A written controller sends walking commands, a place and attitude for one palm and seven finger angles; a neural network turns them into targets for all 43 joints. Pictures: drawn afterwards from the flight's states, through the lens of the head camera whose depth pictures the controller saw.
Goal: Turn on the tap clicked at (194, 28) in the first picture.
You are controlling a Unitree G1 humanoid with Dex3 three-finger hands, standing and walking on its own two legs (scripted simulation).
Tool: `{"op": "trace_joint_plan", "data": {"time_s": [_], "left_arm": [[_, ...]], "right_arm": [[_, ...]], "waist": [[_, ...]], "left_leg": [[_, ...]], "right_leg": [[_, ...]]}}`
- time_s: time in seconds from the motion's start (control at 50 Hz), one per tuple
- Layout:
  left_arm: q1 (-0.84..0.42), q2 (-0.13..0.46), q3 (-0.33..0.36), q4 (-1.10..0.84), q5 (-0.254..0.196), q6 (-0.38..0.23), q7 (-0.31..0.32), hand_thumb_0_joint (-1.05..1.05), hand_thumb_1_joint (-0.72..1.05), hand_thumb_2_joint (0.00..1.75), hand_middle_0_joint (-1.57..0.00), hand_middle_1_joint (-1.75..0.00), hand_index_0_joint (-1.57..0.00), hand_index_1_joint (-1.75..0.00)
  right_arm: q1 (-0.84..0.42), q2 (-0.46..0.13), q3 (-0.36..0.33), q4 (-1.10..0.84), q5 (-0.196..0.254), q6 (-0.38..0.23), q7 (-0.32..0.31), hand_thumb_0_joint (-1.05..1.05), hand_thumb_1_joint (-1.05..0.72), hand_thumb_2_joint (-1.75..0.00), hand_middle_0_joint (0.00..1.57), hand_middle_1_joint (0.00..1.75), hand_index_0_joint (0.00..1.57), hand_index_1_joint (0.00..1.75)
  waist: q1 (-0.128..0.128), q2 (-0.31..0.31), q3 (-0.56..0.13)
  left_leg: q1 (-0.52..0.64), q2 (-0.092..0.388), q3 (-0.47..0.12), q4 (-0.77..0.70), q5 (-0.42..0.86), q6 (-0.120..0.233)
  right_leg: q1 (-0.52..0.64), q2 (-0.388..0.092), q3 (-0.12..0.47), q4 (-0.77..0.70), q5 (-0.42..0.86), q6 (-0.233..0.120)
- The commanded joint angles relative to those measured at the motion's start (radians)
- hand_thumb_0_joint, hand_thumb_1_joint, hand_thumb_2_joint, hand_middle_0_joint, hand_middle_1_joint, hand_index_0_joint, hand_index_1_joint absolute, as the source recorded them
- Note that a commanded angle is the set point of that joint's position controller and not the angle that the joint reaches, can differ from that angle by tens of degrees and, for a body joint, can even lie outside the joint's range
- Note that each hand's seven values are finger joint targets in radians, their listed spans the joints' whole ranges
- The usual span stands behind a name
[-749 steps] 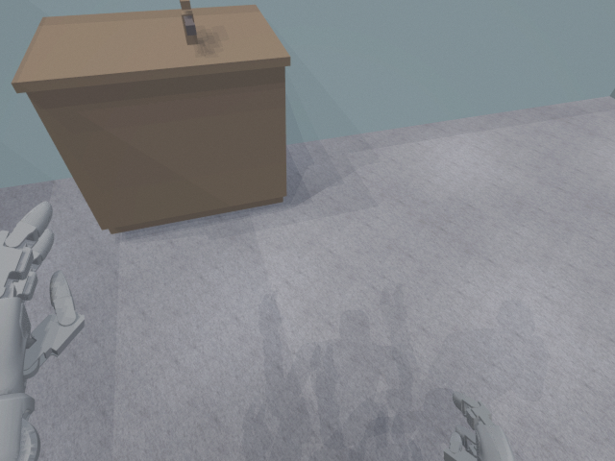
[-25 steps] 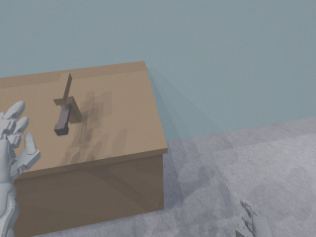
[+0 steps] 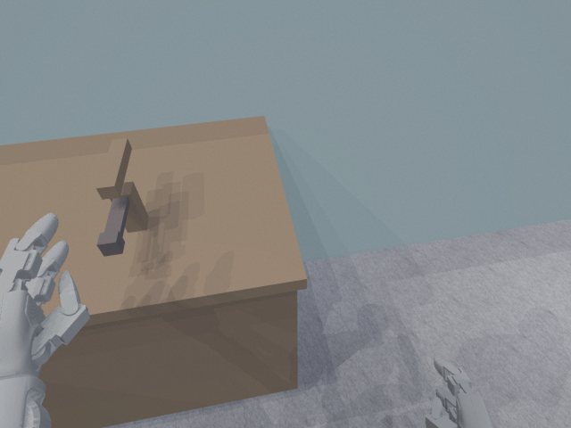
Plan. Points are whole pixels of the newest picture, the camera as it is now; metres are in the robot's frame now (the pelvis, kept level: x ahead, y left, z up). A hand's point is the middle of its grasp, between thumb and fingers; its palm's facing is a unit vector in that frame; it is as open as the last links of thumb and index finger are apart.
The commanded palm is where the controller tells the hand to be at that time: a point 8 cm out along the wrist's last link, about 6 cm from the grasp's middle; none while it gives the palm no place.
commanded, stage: turn the palm inward beside the body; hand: left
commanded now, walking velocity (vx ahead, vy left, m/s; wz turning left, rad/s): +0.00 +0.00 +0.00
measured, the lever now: (111, 243) +0.34 +0.32 +0.07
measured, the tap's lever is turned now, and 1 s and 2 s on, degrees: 0 0 0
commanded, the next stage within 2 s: reach beside the lever's end, fingers flat in 1.12 s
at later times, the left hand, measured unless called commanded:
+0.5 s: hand (82, 340) +0.17 +0.24 +0.13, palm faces +0.46 -0.88 -0.15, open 7.4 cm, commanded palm +0.11 +0.28 +0.14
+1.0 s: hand (96, 334) +0.17 +0.23 +0.13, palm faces +0.47 -0.87 -0.12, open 7.4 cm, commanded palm +0.12 +0.27 +0.14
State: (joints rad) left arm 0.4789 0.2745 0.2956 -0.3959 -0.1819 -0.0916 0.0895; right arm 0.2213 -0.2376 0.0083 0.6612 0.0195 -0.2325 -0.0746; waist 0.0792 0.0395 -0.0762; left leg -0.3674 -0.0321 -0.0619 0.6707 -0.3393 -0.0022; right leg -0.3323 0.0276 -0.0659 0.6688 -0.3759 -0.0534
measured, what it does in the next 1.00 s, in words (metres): stands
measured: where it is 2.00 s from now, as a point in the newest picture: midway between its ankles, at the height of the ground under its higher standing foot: outside the picture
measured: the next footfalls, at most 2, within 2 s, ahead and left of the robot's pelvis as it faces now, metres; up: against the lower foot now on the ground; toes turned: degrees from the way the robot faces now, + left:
none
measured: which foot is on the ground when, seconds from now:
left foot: down 0.00-1.00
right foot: down 0.00-1.00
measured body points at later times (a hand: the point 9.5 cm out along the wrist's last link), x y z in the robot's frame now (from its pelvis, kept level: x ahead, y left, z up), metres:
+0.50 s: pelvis -0.02 +0.01 +0.00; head -0.03 -0.01 +0.45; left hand +0.14 +0.29 +0.14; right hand +0.18 -0.20 -0.07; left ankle +0.01 +0.12 -0.72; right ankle -0.01 -0.08 -0.72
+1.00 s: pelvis -0.01 +0.00 +0.00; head -0.03 -0.02 +0.45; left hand +0.14 +0.27 +0.14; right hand +0.19 -0.21 -0.07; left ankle +0.01 +0.12 -0.72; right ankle -0.01 -0.08 -0.72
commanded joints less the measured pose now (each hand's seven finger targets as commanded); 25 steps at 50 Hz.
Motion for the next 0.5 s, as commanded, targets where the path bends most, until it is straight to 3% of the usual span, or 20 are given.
{"op": "trace_joint_plan", "data": {"time_s": [0.0,0.02,0.16,0.2,0.22,0.26,0.3,0.36,0.4,0.42,0.48], "left_arm": [[-0.054,0.177,0.117,-0.237,0.003,-0.040,0.036,0.00,0.90,0.90,-0.20,-0.30,-0.20,-0.30],[-0.056,0.144,0.084,-0.239,0.002,-0.034,0.037,0.00,0.90,0.90,-0.20,-0.30,-0.20,-0.30],[-0.062,0.116,0.047,-0.232,-0.005,-0.003,0.054,0.00,0.90,0.90,-0.20,-0.30,-0.20,-0.30],[-0.090,0.137,0.052,-0.270,0.007,0.000,0.064,0.00,0.90,0.90,-0.20,-0.30,-0.20,-0.30],[-0.090,0.115,0.030,-0.278,0.009,-0.001,0.068,0.00,0.90,0.90,-0.20,-0.30,-0.20,-0.30],[-0.068,0.104,0.016,-0.271,0.010,-0.003,0.075,0.00,0.90,0.90,-0.20,-0.30,-0.20,-0.30],[-0.060,0.122,0.032,-0.292,0.012,-0.002,0.081,0.00,0.90,0.90,-0.20,-0.30,-0.20,-0.30],[-0.030,0.080,0.002,-0.272,-0.003,0.006,0.081,0.00,0.90,0.90,-0.20,-0.30,-0.20,-0.30],[-0.012,0.103,0.028,-0.265,-0.004,0.019,0.088,0.00,0.90,0.90,-0.20,-0.30,-0.20,-0.30],[-0.027,0.064,-0.012,-0.286,-0.004,0.020,0.087,0.00,0.90,0.90,-0.20,-0.30,-0.20,-0.30],[-0.003,0.067,-0.009,-0.293,-0.013,0.022,0.092,0.00,0.90,0.90,-0.20,-0.30,-0.20,-0.30]], "right_arm": [[-0.121,-0.104,-0.032,-0.161,-0.001,-0.062,-0.010,0.00,-0.90,-0.90,0.20,0.30,0.20,0.30],[-0.122,-0.100,-0.028,-0.169,-0.002,-0.061,-0.007,0.00,-0.90,-0.90,0.20,0.30,0.20,0.30],[-0.141,-0.102,-0.018,-0.176,-0.002,-0.063,-0.012,0.00,-0.90,-0.90,0.20,0.30,0.20,0.30],[-0.148,-0.100,-0.014,-0.171,0.000,-0.063,-0.015,0.00,-0.90,-0.90,0.20,0.30,0.20,0.30],[-0.150,-0.096,-0.012,-0.179,-0.002,-0.066,-0.013,0.00,-0.90,-0.90,0.20,0.30,0.20,0.30],[-0.153,-0.098,-0.011,-0.179,-0.004,-0.070,-0.011,0.00,-0.90,-0.90,0.20,0.30,0.20,0.30],[-0.150,-0.098,-0.010,-0.176,-0.005,-0.073,-0.011,0.00,-0.90,-0.90,0.20,0.30,0.20,0.30],[-0.155,-0.099,-0.009,-0.182,-0.005,-0.075,-0.009,0.00,-0.90,-0.90,0.20,0.30,0.20,0.30],[-0.154,-0.101,-0.009,-0.175,-0.004,-0.072,-0.012,0.00,-0.90,-0.90,0.20,0.30,0.20,0.30],[-0.158,-0.098,-0.008,-0.185,-0.002,-0.072,-0.009,0.00,-0.90,-0.90,0.20,0.30,0.20,0.30],[-0.152,-0.101,-0.010,-0.188,-0.005,-0.078,-0.008,0.00,-0.90,-0.90,0.20,0.30,0.20,0.30]], "waist": [[0.010,0.014,-0.080],[0.002,0.004,-0.075],[-0.005,-0.038,-0.025],[-0.004,0.013,-0.024],[-0.005,0.025,-0.031],[-0.006,-0.001,-0.030],[0.003,0.028,-0.033],[-0.005,-0.021,-0.022],[0.002,-0.012,-0.011],[-0.007,0.005,-0.022],[-0.003,-0.017,-0.039]], "left_leg": [[0.053,0.009,0.024,-0.085,0.237,0.029],[0.048,0.010,0.020,-0.088,0.228,0.028],[0.031,0.015,0.003,-0.107,0.131,0.030],[0.037,0.012,0.002,-0.115,0.105,0.028],[0.036,0.012,-0.001,-0.116,0.094,0.026],[0.034,0.013,-0.006,-0.115,0.086,0.028],[0.033,0.011,-0.006,-0.119,0.082,0.025],[0.024,0.013,-0.006,-0.114,0.084,0.028],[0.013,0.011,-0.006,-0.116,0.070,0.028],[0.020,0.011,-0.005,-0.115,0.075,0.027],[0.024,0.012,-0.005,-0.104,0.110,0.029]], "right_leg": [[0.031,-0.029,0.030,-0.129,0.240,0.034],[0.026,-0.031,0.024,-0.127,0.229,0.034],[-0.010,-0.024,0.023,-0.150,0.115,0.036],[-0.011,-0.024,0.028,-0.155,0.086,0.032],[-0.012,-0.027,0.026,-0.149,0.076,0.032],[-0.016,-0.024,0.023,-0.147,0.071,0.031],[-0.010,-0.022,0.026,-0.147,0.068,0.028],[-0.012,-0.023,0.019,-0.148,0.075,0.032],[-0.010,-0.023,0.023,-0.157,0.063,0.032],[-0.009,-0.027,0.021,-0.149,0.066,0.032],[0.000,-0.026,0.020,-0.146,0.098,0.032]]}}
